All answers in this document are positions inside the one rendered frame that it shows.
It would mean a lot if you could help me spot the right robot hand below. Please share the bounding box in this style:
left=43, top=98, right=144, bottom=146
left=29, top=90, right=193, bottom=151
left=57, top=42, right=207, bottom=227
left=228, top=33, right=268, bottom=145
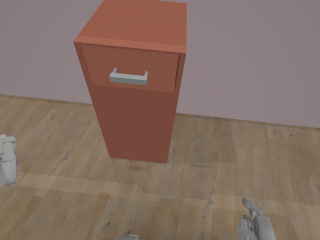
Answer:
left=237, top=197, right=277, bottom=240

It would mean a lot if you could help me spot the left robot hand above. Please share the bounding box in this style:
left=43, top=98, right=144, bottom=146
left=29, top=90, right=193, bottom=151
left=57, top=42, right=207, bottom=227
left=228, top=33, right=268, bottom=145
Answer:
left=0, top=134, right=20, bottom=189

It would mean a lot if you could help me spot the drawer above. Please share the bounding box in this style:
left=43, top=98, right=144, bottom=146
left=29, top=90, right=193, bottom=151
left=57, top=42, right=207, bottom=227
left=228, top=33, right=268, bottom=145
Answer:
left=81, top=45, right=179, bottom=92

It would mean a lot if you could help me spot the cabinet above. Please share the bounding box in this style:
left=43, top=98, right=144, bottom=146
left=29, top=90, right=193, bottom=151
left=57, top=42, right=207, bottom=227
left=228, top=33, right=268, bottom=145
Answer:
left=73, top=0, right=187, bottom=164

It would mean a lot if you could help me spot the handle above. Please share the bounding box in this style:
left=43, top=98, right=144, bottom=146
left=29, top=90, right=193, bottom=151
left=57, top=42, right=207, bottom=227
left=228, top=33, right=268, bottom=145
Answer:
left=109, top=68, right=148, bottom=86

